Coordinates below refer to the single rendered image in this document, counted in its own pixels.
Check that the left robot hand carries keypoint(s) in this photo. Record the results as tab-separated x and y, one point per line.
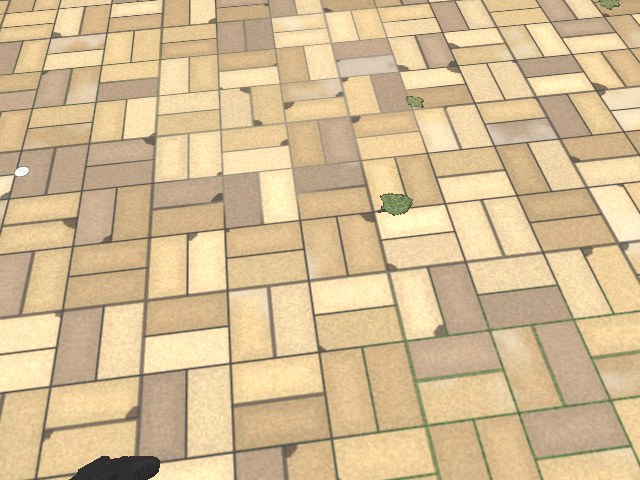
123	468

